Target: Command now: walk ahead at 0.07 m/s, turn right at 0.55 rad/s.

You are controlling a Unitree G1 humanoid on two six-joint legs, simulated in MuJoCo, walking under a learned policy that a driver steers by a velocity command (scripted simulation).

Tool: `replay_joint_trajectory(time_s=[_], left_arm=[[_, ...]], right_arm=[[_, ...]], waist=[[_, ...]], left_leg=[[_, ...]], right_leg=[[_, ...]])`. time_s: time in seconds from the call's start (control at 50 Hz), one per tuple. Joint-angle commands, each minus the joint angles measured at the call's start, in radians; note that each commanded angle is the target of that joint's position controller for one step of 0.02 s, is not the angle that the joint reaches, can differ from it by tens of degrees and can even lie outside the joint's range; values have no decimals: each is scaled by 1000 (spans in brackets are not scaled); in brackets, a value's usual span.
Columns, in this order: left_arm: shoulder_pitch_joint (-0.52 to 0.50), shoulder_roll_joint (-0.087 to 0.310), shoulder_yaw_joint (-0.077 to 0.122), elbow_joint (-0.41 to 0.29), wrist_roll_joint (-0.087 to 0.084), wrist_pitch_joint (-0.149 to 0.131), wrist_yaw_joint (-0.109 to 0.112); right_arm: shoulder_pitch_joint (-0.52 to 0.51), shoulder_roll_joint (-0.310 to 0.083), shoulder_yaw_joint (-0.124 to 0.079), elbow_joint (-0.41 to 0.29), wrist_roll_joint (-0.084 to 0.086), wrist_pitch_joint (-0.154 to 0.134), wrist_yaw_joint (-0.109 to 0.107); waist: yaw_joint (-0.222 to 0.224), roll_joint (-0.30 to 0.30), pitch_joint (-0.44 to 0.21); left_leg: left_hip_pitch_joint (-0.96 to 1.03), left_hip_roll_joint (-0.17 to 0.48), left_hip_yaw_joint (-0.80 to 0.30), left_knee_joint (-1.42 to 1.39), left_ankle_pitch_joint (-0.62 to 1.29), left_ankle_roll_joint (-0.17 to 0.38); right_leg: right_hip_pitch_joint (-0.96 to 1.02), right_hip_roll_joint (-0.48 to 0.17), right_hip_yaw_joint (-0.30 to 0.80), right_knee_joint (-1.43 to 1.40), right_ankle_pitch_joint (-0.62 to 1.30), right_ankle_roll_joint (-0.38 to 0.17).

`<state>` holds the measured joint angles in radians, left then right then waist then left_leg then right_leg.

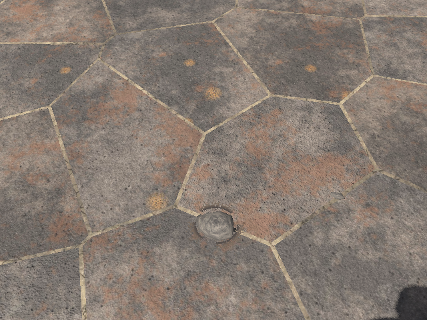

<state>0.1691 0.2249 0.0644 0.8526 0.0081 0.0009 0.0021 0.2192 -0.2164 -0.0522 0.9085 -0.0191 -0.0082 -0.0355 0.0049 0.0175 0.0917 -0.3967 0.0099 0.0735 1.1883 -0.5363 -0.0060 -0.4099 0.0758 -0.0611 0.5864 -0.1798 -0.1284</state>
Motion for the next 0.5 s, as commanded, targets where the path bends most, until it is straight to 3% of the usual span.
replay_joint_trajectory(time_s=[0.02, 0.04, 0.08, 0.16, 0.22, 0.28, 0.34, 0.36, 0.38, 0.4, 0.42, 0.44, 0.46, 0.48, 0.5], left_arm=[[40, 116, 31, -52, -6, 19, 20], [35, 116, 30, -55, 1, 17, 18], [49, 144, 38, -56, 6, 6, 9], [64, 175, 50, -65, 9, 16, 6], [74, 186, 56, -72, 12, 27, 4], [78, 201, 63, -77, 14, 32, 1], [26, 201, 69, -91, 16, 38, -9], [-17, 194, 70, -103, 14, 42, -12], [-79, 175, 68, -125, 9, 44, -10], [-56, 110, 56, -128, -2, 40, 0], [-12, 42, 33, -148, -11, 24, 3], [-41, 140, 48, -139, 21, 8, -6], [4, 149, 53, -121, 25, 1, -25], [60, 147, 50, -94, 32, -4, -39], [92, 141, 48, -74, 40, -5, -46]], right_arm=[[29, -108, -26, -72, -17, 9, -2], [51, -95, -24, -64, -21, 21, -2], [65, -74, -19, -68, -13, 36, -2], [-4, -91, -22, -104, -7, 51, -6], [-46, -103, -23, -127, -2, 52, -7], [-37, -114, -21, -141, -6, 35, 4], [40, -112, -16, -134, 7, 14, 8], [115, -109, -15, -115, 12, 7, 4], [233, -117, -18, -81, 8, 0, -7], [271, -195, -36, -59, 3, -7, -26], [172, -267, -45, -108, -13, -13, -31], [65, -238, -43, -123, -27, -17, -26], [16, -195, -32, -128, -18, -28, -19], [-6, -169, -26, -128, -11, -40, -6], [5, -168, -25, -125, -6, -50, 3]], waist=[[-6, -54, -106], [-14, -56, -129], [-18, -54, -167], [11, -110, -164], [30, -130, -146], [26, -150, -173], [-23, -161, -152], [-67, -164, -131], [-135, -155, -97], [-126, 64, -73], [-69, 259, -105], [-20, 85, -4], [34, 57, -5], [55, 65, -23], [51, 96, -37]], left_leg=[[-147, 44, -104, -10, 109, -20], [-113, 28, -96, -27, 131, -22], [-93, 13, -99, -78, 142, -28], [-120, 4, -118, -203, 155, -40], [-123, -9, -129, -277, 152, -40], [-56, -33, -115, -355, 103, -31], [149, -84, -94, -535, 34, 16], [274, -102, -78, -668, 57, 43], [440, -103, -48, -879, 141, 71], [537, 64, -202, -1018, 39, 90], [484, 395, -644, -1110, -221, 164], [293, 377, -658, -1130, -236, 199], [246, 315, -572, -1112, -177, 178], [250, 259, -482, -1101, -99, 153], [256, 215, -408, -1100, -50, 141]], right_leg=[[160, -275, 379, -305, 268, -172], [145, -251, 354, -301, 287, -155], [153, -229, 347, -292, 300, -138], [163, -206, 416, -335, -20, -107], [168, -206, 485, -361, -170, -96], [161, -199, 556, -401, -395, -99], [36, -164, 567, -424, -471, -73], [-45, -130, 545, -420, -471, -40], [-158, -54, 481, -386, -475, 39], [-288, 44, 340, -104, -485, 101], [-393, 121, 187, 219, -360, 96], [-384, 34, 249, 297, -193, 94], [-320, 27, 258, 359, -111, 90], [-291, 26, 239, 415, -68, 98], [-278, 30, 211, 465, -55, 105]])
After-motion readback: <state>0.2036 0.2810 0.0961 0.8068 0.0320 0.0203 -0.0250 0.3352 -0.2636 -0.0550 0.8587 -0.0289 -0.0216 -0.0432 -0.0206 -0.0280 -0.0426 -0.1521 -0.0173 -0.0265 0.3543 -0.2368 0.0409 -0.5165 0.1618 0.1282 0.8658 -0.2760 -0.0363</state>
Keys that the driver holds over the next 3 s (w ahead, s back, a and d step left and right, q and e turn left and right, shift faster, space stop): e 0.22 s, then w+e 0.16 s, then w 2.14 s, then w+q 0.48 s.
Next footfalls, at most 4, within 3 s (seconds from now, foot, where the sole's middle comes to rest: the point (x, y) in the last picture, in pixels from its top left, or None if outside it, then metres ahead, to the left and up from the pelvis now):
0.40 left None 0.07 0.13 -0.76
0.82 right None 0.20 -0.17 -0.76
1.32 left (269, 276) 0.57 -0.11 -0.76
1.88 right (345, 214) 0.79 -0.39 -0.76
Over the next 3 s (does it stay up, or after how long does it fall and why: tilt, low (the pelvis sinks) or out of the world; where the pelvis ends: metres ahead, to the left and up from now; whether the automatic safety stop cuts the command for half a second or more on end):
stays up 1.25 -0.46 0.00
